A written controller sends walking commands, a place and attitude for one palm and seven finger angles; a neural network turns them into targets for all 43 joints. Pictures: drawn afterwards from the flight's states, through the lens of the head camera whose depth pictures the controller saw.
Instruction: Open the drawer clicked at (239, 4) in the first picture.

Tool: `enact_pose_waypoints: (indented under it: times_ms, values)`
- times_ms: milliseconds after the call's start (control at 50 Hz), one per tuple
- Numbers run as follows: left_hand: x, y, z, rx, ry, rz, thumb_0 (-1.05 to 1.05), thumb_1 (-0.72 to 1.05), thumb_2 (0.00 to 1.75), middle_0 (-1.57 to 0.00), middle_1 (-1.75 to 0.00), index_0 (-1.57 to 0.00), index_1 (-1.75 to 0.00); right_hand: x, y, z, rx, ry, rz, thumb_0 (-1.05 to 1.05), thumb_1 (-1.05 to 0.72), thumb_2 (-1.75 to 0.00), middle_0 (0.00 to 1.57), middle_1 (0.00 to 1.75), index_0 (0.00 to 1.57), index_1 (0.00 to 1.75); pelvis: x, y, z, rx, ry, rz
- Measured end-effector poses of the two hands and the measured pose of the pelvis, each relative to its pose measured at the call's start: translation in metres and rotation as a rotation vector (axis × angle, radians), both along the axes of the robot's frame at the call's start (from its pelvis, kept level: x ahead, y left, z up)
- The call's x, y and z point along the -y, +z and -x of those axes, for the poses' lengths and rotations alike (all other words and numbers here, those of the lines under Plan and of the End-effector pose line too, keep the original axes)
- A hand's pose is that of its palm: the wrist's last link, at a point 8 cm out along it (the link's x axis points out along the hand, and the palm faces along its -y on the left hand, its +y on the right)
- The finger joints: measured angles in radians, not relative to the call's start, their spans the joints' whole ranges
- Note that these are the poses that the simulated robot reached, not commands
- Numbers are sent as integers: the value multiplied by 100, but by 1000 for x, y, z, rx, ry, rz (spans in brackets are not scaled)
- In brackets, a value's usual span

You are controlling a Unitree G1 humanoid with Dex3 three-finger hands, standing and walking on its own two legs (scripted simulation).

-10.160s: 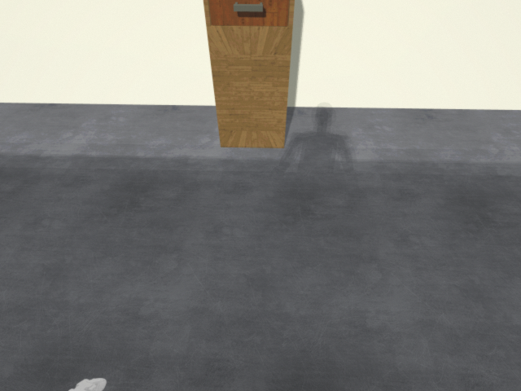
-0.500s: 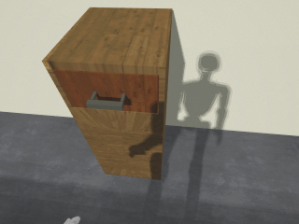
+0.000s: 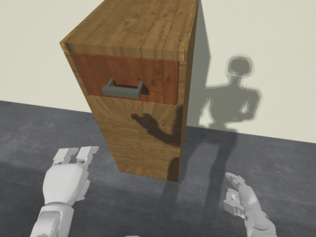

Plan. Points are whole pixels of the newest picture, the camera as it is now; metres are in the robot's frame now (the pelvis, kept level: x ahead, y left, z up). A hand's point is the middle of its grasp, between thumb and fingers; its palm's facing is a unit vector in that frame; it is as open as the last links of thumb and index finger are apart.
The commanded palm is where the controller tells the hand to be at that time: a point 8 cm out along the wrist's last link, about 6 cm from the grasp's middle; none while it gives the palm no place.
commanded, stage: raise the hand with hooked fingers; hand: left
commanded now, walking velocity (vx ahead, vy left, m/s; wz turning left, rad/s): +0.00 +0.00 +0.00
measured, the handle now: (123, 87) +0.53 +0.20 +0.07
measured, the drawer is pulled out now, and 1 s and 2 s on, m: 0.00 0.00 0.00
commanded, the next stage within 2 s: move the hooked fingers above the handle in 1.28 s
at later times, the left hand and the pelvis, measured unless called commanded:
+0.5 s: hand (72, 141) +0.28 +0.25 +0.11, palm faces +0.09 -0.09 -0.99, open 12.7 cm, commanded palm +0.26 +0.25 +0.17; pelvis +0.02 +0.02 +0.04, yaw -1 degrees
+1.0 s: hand (58, 102) +0.33 +0.28 +0.19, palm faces +0.03 -0.05 -1.00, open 13.8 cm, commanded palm +0.30 +0.27 +0.24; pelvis +0.02 +0.03 +0.05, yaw +1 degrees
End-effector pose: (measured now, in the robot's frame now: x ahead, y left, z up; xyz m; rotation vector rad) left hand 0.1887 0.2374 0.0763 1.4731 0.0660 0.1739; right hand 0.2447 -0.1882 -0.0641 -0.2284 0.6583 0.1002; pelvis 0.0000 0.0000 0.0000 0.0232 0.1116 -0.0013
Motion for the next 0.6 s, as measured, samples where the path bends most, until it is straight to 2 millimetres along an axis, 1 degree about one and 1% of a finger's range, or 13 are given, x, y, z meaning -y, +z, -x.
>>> enact_pose_waypoints:
  times_ms: [60,120,200,280,340,420,500,600]
  values:
    - [2,17,-20,-10,-4,16,0,29,65,-26,-68,-26,-68,-7,-10,22,-75,-25,-29,1,-90,-89,20,30,20,30,-2,8,-2,19,-2,2]
    - [7,28,-31,-47,-42,30,0,23,62,-26,-73,-27,-73,-7,-16,45,-145,-57,-40,1,-90,-89,20,30,20,30,-5,16,-6,33,-13,2]
    - [9,38,-35,-80,-105,24,0,14,58,-27,-78,-27,-78,4,-20,70,-218,-100,-20,1,-90,-89,20,30,20,30,-10,24,-9,45,-24,3]
    - [3,49,-36,-60,-125,10,0,4,54,-28,-84,-28,-84,19,-22,82,-258,-138,19,1,-90,-89,20,30,20,30,-14,28,-11,52,-22,6]
    - [-5,57,-42,-29,-116,1,0,-3,51,-28,-89,-28,-89,27,-20,81,-262,-157,44,1,-90,-89,20,30,20,30,-17,29,-12,57,-17,6]
    - [-13,71,-54,4,-101,-6,0,-12,47,-29,-95,-29,-95,31,-13,68,-232,-169,55,1,-90,-89,20,30,20,30,-20,32,-13,69,-13,7]
    - [-16,87,-67,20,-104,-8,0,-21,43,-30,-101,-30,-101,25,-2,48,-176,-164,41,1,-91,-89,20,30,20,29,-23,35,-15,85,-11,8]
    - [-17,106,-81,14,-120,-20,0,-32,38,-30,-108,-30,-108,9,13,24,-119,-131,11,1,-91,-89,20,30,20,29,-24,39,-17,106,-8,11]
